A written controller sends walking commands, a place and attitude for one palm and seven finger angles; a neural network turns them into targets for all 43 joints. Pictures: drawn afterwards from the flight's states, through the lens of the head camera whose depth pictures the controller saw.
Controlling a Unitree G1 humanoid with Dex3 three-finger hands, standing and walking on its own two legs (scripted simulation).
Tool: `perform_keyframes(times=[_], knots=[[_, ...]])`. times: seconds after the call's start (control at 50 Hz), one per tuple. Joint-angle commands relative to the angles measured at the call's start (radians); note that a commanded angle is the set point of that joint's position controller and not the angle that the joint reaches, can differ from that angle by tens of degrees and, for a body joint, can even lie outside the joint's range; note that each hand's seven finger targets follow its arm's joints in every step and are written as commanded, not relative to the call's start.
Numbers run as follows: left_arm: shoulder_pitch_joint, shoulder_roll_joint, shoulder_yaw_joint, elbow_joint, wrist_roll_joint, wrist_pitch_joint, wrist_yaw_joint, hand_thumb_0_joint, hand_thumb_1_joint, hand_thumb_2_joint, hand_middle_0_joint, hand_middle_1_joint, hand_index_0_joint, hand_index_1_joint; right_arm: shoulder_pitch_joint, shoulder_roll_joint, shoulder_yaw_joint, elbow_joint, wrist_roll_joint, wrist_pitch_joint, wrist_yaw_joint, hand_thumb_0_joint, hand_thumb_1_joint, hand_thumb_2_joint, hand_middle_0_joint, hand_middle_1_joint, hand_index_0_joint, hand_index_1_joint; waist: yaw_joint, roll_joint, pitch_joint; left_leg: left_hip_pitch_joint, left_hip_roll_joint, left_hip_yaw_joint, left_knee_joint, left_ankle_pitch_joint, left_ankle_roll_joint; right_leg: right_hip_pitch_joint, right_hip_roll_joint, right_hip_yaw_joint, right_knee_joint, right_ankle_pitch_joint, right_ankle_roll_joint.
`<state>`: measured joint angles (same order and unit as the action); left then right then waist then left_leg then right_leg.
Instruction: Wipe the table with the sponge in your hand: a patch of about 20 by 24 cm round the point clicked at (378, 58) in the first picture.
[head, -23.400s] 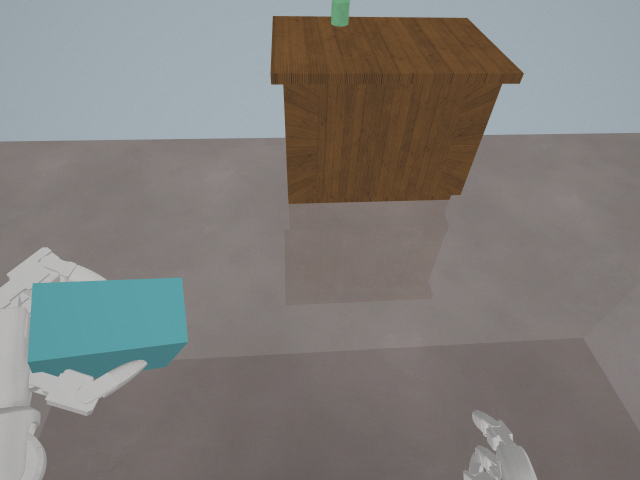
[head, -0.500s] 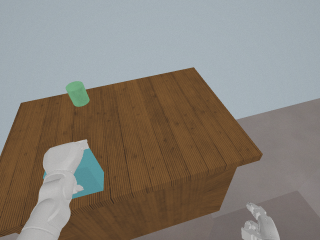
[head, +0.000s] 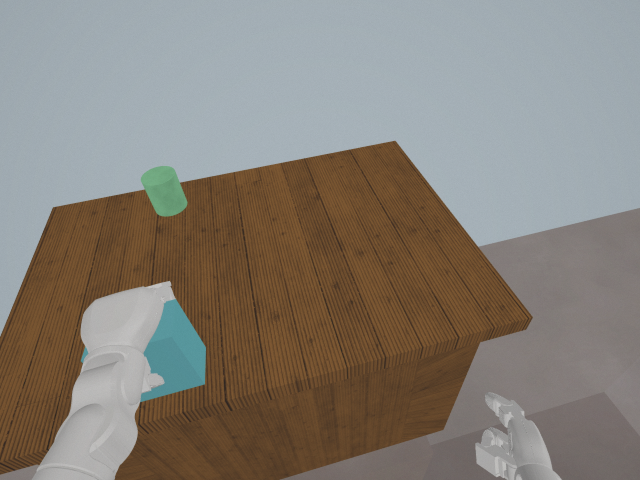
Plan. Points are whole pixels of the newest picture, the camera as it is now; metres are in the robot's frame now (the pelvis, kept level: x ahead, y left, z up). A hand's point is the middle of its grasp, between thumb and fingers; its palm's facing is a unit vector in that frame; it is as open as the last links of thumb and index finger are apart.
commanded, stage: lower the sponge onto the table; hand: left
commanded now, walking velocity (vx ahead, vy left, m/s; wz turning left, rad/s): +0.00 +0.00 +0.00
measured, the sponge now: (156, 360) +0.25 +0.28 +0.00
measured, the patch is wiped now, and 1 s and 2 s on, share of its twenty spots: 0.00 0.00 0.05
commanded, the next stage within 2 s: wipe forward along the first lane in 1.54 s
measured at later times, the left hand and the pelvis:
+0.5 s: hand (156, 343) +0.25 +0.27 +0.04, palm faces -0.06 -0.10 -0.99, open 10.1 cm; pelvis +0.00 +0.00 +0.00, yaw +0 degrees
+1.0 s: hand (161, 352) +0.25 +0.27 +0.02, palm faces -0.08 -0.11 -0.99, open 10.1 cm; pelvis +0.00 +0.00 +0.00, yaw +0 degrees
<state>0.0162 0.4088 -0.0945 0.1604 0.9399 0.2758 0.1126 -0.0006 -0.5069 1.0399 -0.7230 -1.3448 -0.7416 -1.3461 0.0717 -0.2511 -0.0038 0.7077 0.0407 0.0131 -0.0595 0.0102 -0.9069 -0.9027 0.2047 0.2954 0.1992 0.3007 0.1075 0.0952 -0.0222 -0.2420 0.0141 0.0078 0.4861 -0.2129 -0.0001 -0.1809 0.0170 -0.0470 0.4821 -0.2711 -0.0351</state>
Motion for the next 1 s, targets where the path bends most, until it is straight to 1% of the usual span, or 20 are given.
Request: perform_keyframes(times=[0.0, 0.06, 0.08, 0.12, 0.18, 0.2, 0.26, 0.28, 0.38, 0.42, 0.48, 0.54, 0.58, 0.74, 0.78, 0.84, 0.88, 0.9, 0.94, 0.98], knots=[[-0.285, 0.195, 0.104, -0.226, 0.028, -0.001, 0.034, 0.000, 0.100, 1.300, -1.200, -1.600, -1.200, -1.600, -0.186, -0.100, -0.027, -0.164, 0.006, -0.047, -0.004, 0.000, -0.900, -0.900, 0.200, 0.300, 0.200, 0.300, -0.012, -0.027, -0.173, 0.128, -0.053, -0.030, -0.051, 0.150, 0.047, -0.025, 0.019, 0.060, -0.096, 0.166, -0.030], [-0.297, 0.185, 0.088, -0.199, 0.024, -0.001, 0.027, 0.000, 0.100, 1.300, -1.200, -1.600, -1.200, -1.600, -0.180, -0.106, -0.028, -0.156, 0.007, -0.046, -0.006, 0.000, -0.900, -0.900, 0.200, 0.300, 0.200, 0.300, -0.018, -0.041, -0.170, 0.126, -0.055, -0.029, -0.053, 0.128, 0.049, -0.034, 0.019, 0.058, -0.103, 0.149, -0.027], [-0.306, 0.230, 0.126, -0.204, 0.031, 0.001, 0.027, 0.000, 0.100, 1.300, -1.200, -1.600, -1.200, -1.600, -0.182, -0.110, -0.029, -0.156, 0.003, -0.045, -0.009, 0.000, -0.900, -0.900, 0.200, 0.300, 0.200, 0.300, -0.011, -0.045, -0.170, 0.126, -0.056, -0.036, -0.057, 0.128, 0.047, -0.025, 0.024, 0.075, -0.108, 0.146, -0.034], [-0.322, 0.183, 0.085, -0.210, 0.032, -0.007, 0.026, 0.000, 0.100, 1.300, -1.200, -1.600, -1.200, -1.600, -0.182, -0.101, -0.026, -0.157, 0.006, -0.047, -0.007, 0.000, -0.900, -0.900, 0.200, 0.300, 0.200, 0.300, -0.018, -0.034, -0.177, 0.130, -0.055, -0.032, -0.057, 0.130, 0.048, -0.030, 0.021, 0.054, -0.101, 0.142, -0.030], [-0.304, 0.227, 0.128, -0.226, 0.042, -0.009, 0.035, 0.000, 0.100, 1.300, -1.200, -1.600, -1.200, -1.600, -0.185, -0.108, -0.031, -0.159, 0.000, -0.047, -0.007, 0.000, -0.900, -0.900, 0.200, 0.300, 0.200, 0.300, 0.000, -0.026, -0.199, 0.138, -0.055, -0.040, -0.057, 0.153, 0.045, -0.012, 0.026, 0.076, -0.101, 0.167, -0.038], [-0.293, 0.190, 0.103, -0.229, 0.037, -0.011, 0.038, 0.000, 0.100, 1.300, -1.200, -1.600, -1.200, -1.600, -0.185, -0.099, -0.029, -0.164, 0.003, -0.050, -0.004, 0.000, -0.900, -0.900, 0.200, 0.300, 0.200, 0.300, -0.004, -0.031, -0.200, 0.136, -0.052, -0.031, -0.053, 0.163, 0.047, -0.008, 0.019, 0.060, -0.091, 0.181, -0.033], [-0.277, 0.181, 0.098, -0.210, 0.036, 0.004, 0.042, 0.000, 0.100, 1.300, -1.200, -1.600, -1.200, -1.600, -0.184, -0.104, -0.030, -0.158, 0.004, -0.041, 0.003, 0.000, -0.900, -0.900, 0.200, 0.300, 0.200, 0.300, -0.005, -0.050, -0.189, 0.121, -0.052, -0.031, -0.059, 0.160, 0.044, -0.011, 0.020, 0.055, -0.094, 0.182, -0.031], [-0.276, 0.213, 0.126, -0.213, 0.042, 0.015, 0.043, 0.000, 0.100, 1.300, -1.200, -1.600, -1.200, -1.600, -0.191, -0.108, -0.031, -0.160, 0.001, -0.040, 0.001, 0.000, -0.900, -0.900, 0.200, 0.300, 0.200, 0.300, 0.006, -0.036, -0.190, 0.124, -0.052, -0.036, -0.065, 0.158, 0.042, -0.003, 0.024, 0.072, -0.098, 0.174, -0.038], [-0.276, 0.199, 0.106, -0.186, 0.040, 0.036, 0.036, 0.000, 0.100, 1.300, -1.200, -1.600, -1.200, -1.600, -0.200, -0.111, -0.029, -0.157, 0.005, -0.031, 0.000, 0.000, -0.900, -0.900, 0.200, 0.300, 0.200, 0.300, -0.003, -0.060, -0.165, 0.115, -0.056, -0.030, -0.061, 0.131, 0.044, -0.017, 0.022, 0.082, -0.110, 0.154, -0.034], [-0.275, 0.154, 0.069, -0.187, 0.038, 0.023, 0.035, 0.000, 0.100, 1.300, -1.200, -1.600, -1.200, -1.600, -0.193, -0.104, -0.029, -0.159, 0.008, -0.039, 0.000, 0.000, -0.900, -0.900, 0.200, 0.300, 0.200, 0.300, -0.010, -0.059, -0.178, 0.119, -0.054, -0.029, -0.055, 0.131, 0.048, -0.026, 0.021, 0.060, -0.098, 0.148, -0.030], [-0.293, 0.196, 0.100, -0.204, 0.049, 0.004, 0.043, 0.000, 0.100, 1.300, -1.200, -1.600, -1.200, -1.600, -0.187, -0.110, -0.036, -0.156, 0.002, -0.043, -0.002, 0.000, -0.900, -0.900, 0.200, 0.300, 0.200, 0.300, -0.004, -0.036, -0.190, 0.129, -0.056, -0.036, -0.050, 0.138, 0.047, -0.028, 0.026, 0.083, -0.098, 0.158, -0.037], [-0.278, 0.148, 0.074, -0.182, 0.046, -0.011, 0.058, 0.000, 0.100, 1.300, -1.200, -1.600, -1.200, -1.600, -0.174, -0.104, -0.038, -0.153, 0.003, -0.049, 0.001, 0.000, -0.900, -0.900, 0.200, 0.300, 0.200, 0.300, -0.012, -0.064, -0.182, 0.123, -0.050, -0.032, -0.040, 0.147, 0.049, -0.044, 0.022, 0.063, -0.087, 0.175, -0.031], [-0.296, 0.199, 0.112, -0.185, 0.059, -0.006, 0.070, 0.000, 0.100, 1.300, -1.200, -1.600, -1.200, -1.600, -0.180, -0.112, -0.040, -0.150, -0.001, -0.046, -0.002, 0.000, -0.900, -0.900, 0.200, 0.300, 0.200, 0.300, 0.000, -0.046, -0.191, 0.121, -0.054, -0.033, -0.043, 0.142, 0.045, -0.035, 0.025, 0.087, -0.091, 0.170, -0.038], [-0.296, 0.159, 0.084, -0.116, 0.049, 0.017, 0.086, 0.000, 0.100, 1.300, -1.200, -1.600, -1.200, -1.600, -0.175, -0.109, -0.040, -0.145, 0.008, -0.043, -0.003, 0.000, -0.900, -0.900, 0.200, 0.300, 0.200, 0.300, -0.011, -0.061, -0.196, 0.099, -0.054, -0.021, -0.032, 0.124, 0.049, -0.041, 0.018, 0.070, -0.081, 0.167, -0.029], [-0.283, 0.211, 0.127, -0.119, 0.055, 0.017, 0.083, 0.000, 0.100, 1.300, -1.200, -1.600, -1.200, -1.600, -0.178, -0.117, -0.043, -0.145, 0.005, -0.040, -0.004, 0.000, -0.900, -0.900, 0.200, 0.300, 0.200, 0.300, -0.001, -0.046, -0.212, 0.098, -0.059, -0.027, -0.029, 0.136, 0.045, -0.022, 0.021, 0.092, -0.080, 0.187, -0.036], [-0.238, 0.143, 0.081, -0.106, 0.043, 0.008, 0.079, 0.000, 0.100, 1.300, -1.200, -1.600, -1.200, -1.600, -0.168, -0.110, -0.043, -0.151, 0.008, -0.042, 0.002, 0.000, -0.900, -0.900, 0.200, 0.300, 0.200, 0.300, -0.012, -0.072, -0.193, 0.088, -0.056, -0.021, -0.017, 0.152, 0.049, -0.039, 0.018, 0.072, -0.071, 0.220, -0.029], [-0.253, 0.190, 0.114, -0.112, 0.051, 0.004, 0.079, 0.000, 0.100, 1.300, -1.200, -1.600, -1.200, -1.600, -0.168, -0.117, -0.045, -0.147, 0.004, -0.039, 0.000, 0.000, -0.900, -0.900, 0.200, 0.300, 0.200, 0.300, -0.010, -0.060, -0.192, 0.088, -0.057, -0.027, -0.015, 0.149, 0.047, -0.041, 0.022, 0.090, -0.073, 0.218, -0.034], [-0.250, 0.145, 0.081, -0.113, 0.044, -0.001, 0.079, 0.000, 0.100, 1.300, -1.200, -1.600, -1.200, -1.600, -0.163, -0.109, -0.043, -0.155, 0.007, -0.042, 0.001, 0.000, -0.900, -0.900, 0.200, 0.300, 0.200, 0.300, -0.017, -0.074, -0.193, 0.081, -0.056, -0.020, -0.012, 0.145, 0.051, -0.042, 0.016, 0.072, -0.067, 0.218, -0.027], [-0.233, 0.171, 0.111, -0.098, 0.045, -0.011, 0.086, 0.000, 0.100, 1.300, -1.200, -1.600, -1.200, -1.600, -0.156, -0.114, -0.049, -0.147, 0.006, -0.042, 0.001, 0.000, -0.900, -0.900, 0.200, 0.300, 0.200, 0.300, -0.013, -0.086, -0.193, 0.076, -0.056, -0.021, -0.009, 0.141, 0.051, -0.046, 0.018, 0.075, -0.068, 0.214, -0.027], [-0.262, 0.193, 0.121, -0.136, 0.056, -0.021, 0.094, 0.000, 0.100, 1.300, -1.200, -1.600, -1.200, -1.600, -0.162, -0.114, -0.051, -0.152, 0.002, -0.043, 0.000, 0.000, -0.900, -0.900, 0.200, 0.300, 0.200, 0.300, -0.010, -0.043, -0.204, 0.085, -0.057, -0.029, -0.010, 0.142, 0.047, -0.051, 0.021, 0.088, -0.065, 0.206, -0.034]])
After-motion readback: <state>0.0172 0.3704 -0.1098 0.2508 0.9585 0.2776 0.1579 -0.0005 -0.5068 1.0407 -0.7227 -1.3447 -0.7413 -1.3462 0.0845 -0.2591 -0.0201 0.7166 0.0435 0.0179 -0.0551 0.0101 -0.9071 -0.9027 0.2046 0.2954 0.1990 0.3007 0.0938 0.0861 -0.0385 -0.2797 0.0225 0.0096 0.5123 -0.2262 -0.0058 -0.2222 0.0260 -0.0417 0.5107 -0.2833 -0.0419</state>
